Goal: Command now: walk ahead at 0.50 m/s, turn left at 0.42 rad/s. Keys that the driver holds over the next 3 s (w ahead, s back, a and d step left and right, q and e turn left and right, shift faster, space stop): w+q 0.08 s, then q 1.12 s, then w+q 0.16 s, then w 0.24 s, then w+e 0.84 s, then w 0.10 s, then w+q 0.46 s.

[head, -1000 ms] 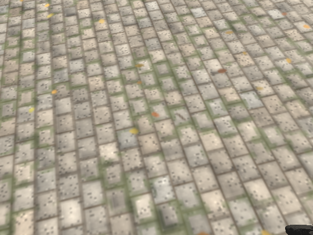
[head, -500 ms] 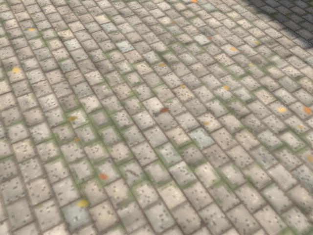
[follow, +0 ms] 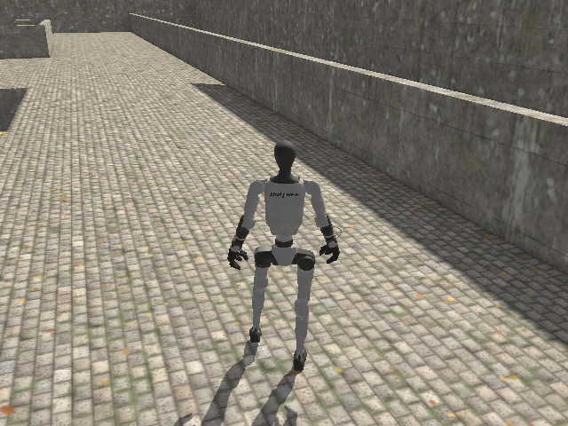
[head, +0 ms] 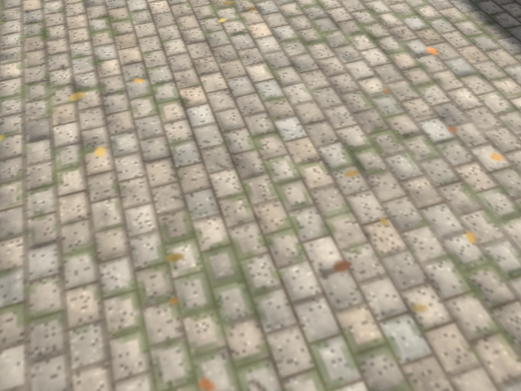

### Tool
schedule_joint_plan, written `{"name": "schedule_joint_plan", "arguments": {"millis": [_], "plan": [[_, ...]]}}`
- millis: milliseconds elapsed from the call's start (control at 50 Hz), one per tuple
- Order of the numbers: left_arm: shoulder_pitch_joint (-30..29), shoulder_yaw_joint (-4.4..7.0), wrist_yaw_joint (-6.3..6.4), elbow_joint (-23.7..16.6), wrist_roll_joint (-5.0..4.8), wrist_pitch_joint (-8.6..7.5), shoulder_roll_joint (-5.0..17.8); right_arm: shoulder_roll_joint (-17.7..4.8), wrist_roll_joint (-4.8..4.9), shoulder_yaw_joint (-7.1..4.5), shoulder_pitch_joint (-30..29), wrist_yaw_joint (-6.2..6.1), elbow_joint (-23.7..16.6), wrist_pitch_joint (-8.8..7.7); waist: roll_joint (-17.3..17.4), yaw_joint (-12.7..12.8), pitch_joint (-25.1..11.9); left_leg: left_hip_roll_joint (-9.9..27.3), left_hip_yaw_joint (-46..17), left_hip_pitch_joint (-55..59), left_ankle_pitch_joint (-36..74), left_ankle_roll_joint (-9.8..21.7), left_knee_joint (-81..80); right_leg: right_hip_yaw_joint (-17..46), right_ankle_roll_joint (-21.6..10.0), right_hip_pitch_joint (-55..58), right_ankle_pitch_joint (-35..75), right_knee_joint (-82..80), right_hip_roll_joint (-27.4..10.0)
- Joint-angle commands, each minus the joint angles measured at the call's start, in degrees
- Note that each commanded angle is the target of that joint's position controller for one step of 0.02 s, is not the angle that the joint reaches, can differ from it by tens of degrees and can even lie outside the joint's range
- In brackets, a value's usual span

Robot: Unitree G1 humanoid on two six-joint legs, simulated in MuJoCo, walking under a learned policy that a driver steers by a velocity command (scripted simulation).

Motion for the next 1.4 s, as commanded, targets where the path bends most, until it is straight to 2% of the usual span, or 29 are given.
{"name": "schedule_joint_plan", "arguments": {"millis": [20, 120, 200, 220, 240, 260, 280, 300, 320, 360, 440, 540, 680, 700, 720, 740, 760, 780, 820, 900, 1040, 1100, 1120, 1140, 1160, 1200, 1240, 1300, 1400], "plan": [[-5.5, 1.63, 0.73, -3.8, -0.15, -1.20, 7.9, -0.9, -0.25, 0.08, -1.2, 0.90, -3.5, -0.68, -5.7, -1.3, 1.9, 0.7, 0.8, 2.6, 10.1, 0.2, -9.4, 3.1, -7.0, -4.0, 15.8, -8.6, -14.5], [-1.4, 2.34, 1.53, -1.0, -1.28, 0.89, 10.4, -0.4, -0.82, 0.57, -10.0, 2.79, -8.3, -0.84, -4.3, 1.6, 4.6, -0.9, 5.4, 0.3, 8.6, 2.5, -19.6, -0.8, -5.7, 5.0, 26.7, -3.9, -17.3], [-3.3, 3.07, 3.09, -1.7, -2.26, 3.37, 12.8, -4.9, -1.12, -1.89, -0.4, 3.75, -8.4, -0.64, -8.0, -4.6, -3.9, -7.8, 10.3, 14.5, 0.3, 6.1, -21.6, -2.7, -2.0, 8.0, 53.0, 15.7, -16.4], [-4.2, 2.74, 3.27, -2.2, -2.48, 3.56, 12.1, -7.6, -1.14, -3.44, 7.2, 3.02, -6.7, -0.60, -6.2, -8.9, -7.8, -9.5, 9.6, 25.6, 6.4, 8.0, -26.5, -3.7, 0.3, 3.6, 48.3, 27.3, -13.8], [-1.1, 1.50, 2.98, -3.3, -0.64, 3.01, 8.7, -12.5, -1.13, -4.69, 10.8, 1.43, -6.4, -0.02, 3.4, -8.9, -13.0, -0.7, -2.5, 41.3, 28.4, 11.5, -25.8, -3.9, 3.9, -9.9, 19.6, 44.9, -9.3], [5.4, -0.43, 1.86, -5.2, 0.77, 1.87, 3.5, -16.7, -2.47, -4.61, 6.1, 0.91, -9.4, -0.04, 14.5, -2.2, -22.0, 16.0, -32.7, 58.8, 45.4, 26.6, -26.9, 3.5, 8.0, -30.8, -28.3, 67.7, 3.0], [3.2, 0.69, 0.91, -3.9, -0.41, 1.01, 10.0, -12.9, -2.14, -3.99, 6.9, 1.36, -11.0, 0.18, 4.0, -7.2, -30.3, 15.7, -32.4, 58.5, 40.1, 27.1, -29.6, 15.4, 7.0, -31.3, -27.3, 70.8, -0.2], [-2.5, 0.87, 0.81, -6.0, -2.22, 0.99, 10.6, -10.2, -1.67, -3.29, 3.6, 1.42, -11.4, 0.11, 1.3, -6.8, -22.8, 12.6, -24.5, 52.5, 34.0, 24.2, -30.4, 14.9, 5.8, -33.8, -23.1, 68.5, -2.6], [-4.7, 0.70, 1.54, -6.2, -1.68, 1.32, 9.4, -8.2, -0.67, -2.93, 1.0, 1.28, -11.0, 0.15, -3.8, -4.9, -13.9, 8.9, -18.7, 43.3, 29.2, 20.7, -32.1, 13.5, 5.8, -35.4, -19.2, 62.7, -4.7], [-4.8, 1.12, 2.58, -6.1, -0.76, 2.96, 9.8, -6.4, -1.00, -2.32, -2.1, 0.48, -11.8, 0.74, -2.4, -1.9, -8.7, 5.4, -14.7, 30.4, 25.1, 18.3, -35.3, 13.2, 6.2, -29.9, -14.9, 55.8, -6.4], [-3.5, 0.46, 3.25, -6.0, -0.16, 4.23, 7.2, -8.5, -1.77, -3.19, -2.8, -0.47, -12.1, 1.28, 0.1, -0.4, -9.9, 3.3, -12.2, 24.0, 29.2, 17.8, -35.6, 12.2, 8.4, -25.5, -11.1, 44.9, -4.3], [-8.8, 0.39, 3.11, -7.4, -0.69, 5.17, 7.1, -8.9, -0.91, -3.38, -3.6, -2.09, -12.8, 3.35, 2.9, -1.9, -9.8, 0.6, -15.4, 22.2, 6.0, 14.1, -36.0, 13.7, 9.1, -24.0, -3.4, 34.7, -2.7], [-8.6, 1.22, 1.80, -7.8, -1.27, 3.00, 8.0, -7.7, -0.30, -3.14, -3.8, -2.09, -13.3, 4.45, 6.6, -1.2, -8.2, -0.7, -23.2, 26.5, 7.5, 11.2, -29.7, 13.9, 6.1, -15.0, -1.2, 12.3, -1.1], [-6.9, 1.78, 1.78, -7.3, -1.00, 2.75, 9.3, -6.6, -0.01, -2.81, -3.4, -2.19, -13.5, 4.60, 5.2, -0.7, -8.2, -2.9, -22.1, 24.2, 3.3, 9.0, -27.0, 15.0, 4.6, -9.4, 5.2, 6.2, -4.2], [-7.0, 2.62, 2.17, -8.1, -0.06, 3.08, 13.2, -3.5, -0.73, -1.96, -0.2, -2.05, -13.5, 4.63, -5.4, -3.0, -9.8, -8.1, -15.3, 18.4, -14.3, 5.6, -16.4, 24.7, 0.0, -2.7, 13.0, 4.8, -16.3], [-7.4, 3.27, 2.14, -7.4, 1.79, 3.91, 15.8, -4.8, -0.44, -2.38, 0.1, -1.87, -15.4, 4.14, -20.5, -4.6, -6.3, -16.0, -4.5, 6.1, -31.2, 2.3, -6.3, 37.3, -10.0, -2.1, 24.7, 3.2, -25.0], [-8.1, 2.72, 2.19, -8.5, 1.41, 3.91, 12.7, -9.7, -1.39, -3.73, 1.5, -1.69, -14.3, 3.65, -16.6, -3.5, -6.9, -11.6, -4.6, 4.2, -31.0, -0.3, 6.0, 38.1, -13.5, -2.6, 26.2, 3.9, -27.5], [-9.9, 1.93, 2.46, -9.3, 0.85, 4.01, 9.6, -11.2, -0.67, -4.56, 1.6, -1.59, -12.7, 3.95, -12.0, -3.6, -6.4, -10.4, -4.4, 4.4, -27.0, -1.4, 10.5, 31.3, -11.3, -3.2, 25.1, 5.4, -23.8], [-12.2, 1.45, 2.76, -9.7, -0.60, 4.47, 8.0, -8.7, -0.57, -4.25, 2.0, -2.01, -11.5, 5.37, -9.8, -3.7, -4.7, -9.3, -2.9, 2.8, -21.3, -3.5, 14.4, 23.0, -7.7, -2.9, 22.7, 6.5, -18.6], [-9.6, 1.88, 3.46, -8.9, -0.08, 5.82, 9.1, -4.3, 0.21, -2.71, -3.1, -1.39, -14.1, 5.69, -13.2, -0.8, -4.4, -7.2, 2.2, 3.2, -17.2, -5.1, 5.8, 15.9, -8.6, 0.1, 23.2, 5.1, -16.8], [-10.2, 3.49, 2.28, -8.3, -1.46, 6.25, 12.8, -4.8, -0.20, -2.64, -3.8, 0.27, -15.6, 5.94, -14.9, -0.1, -6.1, -5.2, 7.2, 16.3, -15.7, -2.4, -14.0, 11.8, -8.6, -1.0, 21.3, 6.3, -20.3], [-10.3, 3.38, 2.09, -7.2, -2.88, 5.98, 11.8, -5.1, -0.33, -3.47, 1.1, 0.58, -13.9, 6.02, -12.3, -3.1, -6.1, -7.3, 8.8, 27.1, -4.4, 2.0, -30.0, 8.0, -3.8, -5.3, 15.0, 13.2, -18.6], [-7.1, 2.85, 1.81, -6.0, -2.00, 5.79, 9.4, -7.9, -0.37, -4.44, 3.2, 0.01, -13.6, 5.84, -4.6, -3.1, -7.0, -3.9, 2.0, 35.8, 6.8, 4.6, -33.9, 3.4, 0.9, -12.7, 5.8, 21.9, -15.3], [-7.3, 1.23, 1.43, -8.6, 1.56, 5.69, 5.2, -15.4, -0.81, -5.85, 4.1, -1.04, -15.1, 5.52, 15.5, -1.4, -7.3, 12.3, -20.1, 44.6, 30.9, 12.8, -32.8, -0.7, 7.2, -30.4, -25.3, 40.5, -7.0], [-13.8, 2.00, 2.12, -10.5, 0.61, 5.42, 7.9, -13.8, -3.03, -5.16, 5.3, -0.28, -15.6, 4.07, 11.7, -6.6, -10.3, 16.6, -25.6, 39.0, 28.3, 21.8, -34.9, 9.0, 7.7, -33.9, -29.2, 50.7, -3.5], [-14.1, 2.90, 2.78, -9.8, -1.09, 5.85, 9.8, -10.4, -2.09, -4.15, 0.2, -0.37, -14.6, 2.42, 4.9, -3.9, -5.8, 9.9, -16.7, 35.5, 18.3, 16.8, -35.8, 11.7, 6.6, -34.7, -19.9, 53.2, -5.5], [-12.0, 3.27, 2.70, -8.8, -0.42, 5.66, 10.0, -8.1, -0.08, -3.26, -0.4, -1.14, -14.0, 2.56, 4.1, -2.8, -6.1, 5.9, -15.4, 34.5, -2.1, 14.0, -38.5, 11.6, 6.6, -34.0, -11.9, 49.5, -6.0], [-13.2, 3.01, 1.48, -9.2, -1.43, 4.33, 9.0, -7.4, -0.93, -2.72, 0.8, -1.70, -14.1, 2.04, 6.2, -3.4, -4.0, 4.4, -18.3, 33.6, -20.5, 14.2, -43.5, 11.1, 6.3, -33.8, -5.5, 41.6, -4.5], [-15.4, 2.12, 0.11, -9.0, -1.46, 1.77, 7.2, -9.0, -0.70, -3.15, 2.9, -1.98, -12.4, 1.04, 6.1, -4.9, -2.6, 3.9, -17.9, 32.4, -18.0, 14.0, -42.9, 11.1, 6.2, -27.7, -2.6, 24.6, -3.2]]}}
